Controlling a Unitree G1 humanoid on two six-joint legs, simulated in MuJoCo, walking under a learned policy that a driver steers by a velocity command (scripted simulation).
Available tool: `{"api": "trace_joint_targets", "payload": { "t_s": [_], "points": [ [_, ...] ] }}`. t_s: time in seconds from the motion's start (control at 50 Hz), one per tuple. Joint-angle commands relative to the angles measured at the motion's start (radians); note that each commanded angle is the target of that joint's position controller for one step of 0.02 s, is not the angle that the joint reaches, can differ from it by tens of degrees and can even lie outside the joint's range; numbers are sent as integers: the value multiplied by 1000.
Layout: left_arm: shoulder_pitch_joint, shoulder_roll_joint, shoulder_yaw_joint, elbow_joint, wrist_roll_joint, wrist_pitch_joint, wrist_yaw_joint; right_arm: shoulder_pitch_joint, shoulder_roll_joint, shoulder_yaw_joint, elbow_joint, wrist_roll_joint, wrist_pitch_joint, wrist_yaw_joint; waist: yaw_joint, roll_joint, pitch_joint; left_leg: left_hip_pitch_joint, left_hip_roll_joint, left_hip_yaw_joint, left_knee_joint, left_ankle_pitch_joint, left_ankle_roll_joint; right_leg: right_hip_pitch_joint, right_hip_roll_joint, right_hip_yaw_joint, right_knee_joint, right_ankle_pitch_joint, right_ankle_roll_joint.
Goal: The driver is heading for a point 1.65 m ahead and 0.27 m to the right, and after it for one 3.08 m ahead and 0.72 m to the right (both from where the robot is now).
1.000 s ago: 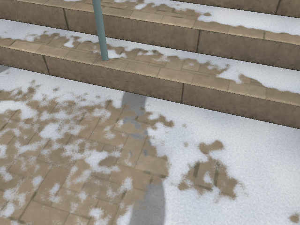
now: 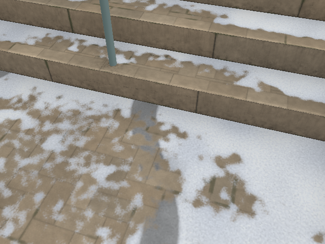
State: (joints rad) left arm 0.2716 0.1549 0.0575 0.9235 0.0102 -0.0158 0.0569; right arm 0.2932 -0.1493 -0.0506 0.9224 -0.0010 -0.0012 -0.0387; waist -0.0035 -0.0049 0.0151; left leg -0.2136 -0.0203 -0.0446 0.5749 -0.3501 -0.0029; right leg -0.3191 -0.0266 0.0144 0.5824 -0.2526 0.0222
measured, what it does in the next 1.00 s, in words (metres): stands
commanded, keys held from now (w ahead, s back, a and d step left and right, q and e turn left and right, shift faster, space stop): no key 0.84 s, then w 0.16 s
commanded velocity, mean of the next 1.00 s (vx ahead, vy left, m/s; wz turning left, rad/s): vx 0.02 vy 0.00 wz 0.00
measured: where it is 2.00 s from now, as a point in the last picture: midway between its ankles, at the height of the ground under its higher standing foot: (177, 233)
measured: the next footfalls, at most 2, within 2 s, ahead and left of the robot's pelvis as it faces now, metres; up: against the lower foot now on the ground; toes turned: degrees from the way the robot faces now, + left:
left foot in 1.64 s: +0.49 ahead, +0.10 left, +0.00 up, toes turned +3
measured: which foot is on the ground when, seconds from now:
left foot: down 0.00-1.00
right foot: down 0.00-1.00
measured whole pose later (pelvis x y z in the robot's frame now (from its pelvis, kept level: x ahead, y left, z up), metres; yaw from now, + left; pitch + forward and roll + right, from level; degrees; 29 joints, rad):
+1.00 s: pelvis +0.02 +0.00 +0.00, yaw +0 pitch +0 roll +0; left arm 0.35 0.14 0.04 1.10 -0.02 -0.02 0.06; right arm 0.38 -0.14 -0.05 1.09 0.02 -0.02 -0.05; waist -0.01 0.00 -0.01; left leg -0.19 -0.01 -0.04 0.57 -0.43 0.02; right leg -0.31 -0.01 0.01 0.62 -0.39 -0.02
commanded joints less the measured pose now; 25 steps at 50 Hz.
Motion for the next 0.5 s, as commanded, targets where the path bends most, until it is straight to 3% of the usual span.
{"api": "trace_joint_targets", "payload": {
  "t_s": [0.02, 0.5],
  "points": [
    [35, 81, 16, -12, -1, -7, 6, 40, -78, -17, -15, 0, -8, -5, -1, 3, 25, -94, 32, -29, -139, 122, 23, 66, -23, 22, -102, 62, -35],
    [70, 60, -4, 123, -6, -1, 7, 85, -68, -15, 107, 8, 0, -9, -1, -4, 47, -64, 27, -6, -180, 157, 16, 100, -19, 14, -133, 103, -36]
  ]
}}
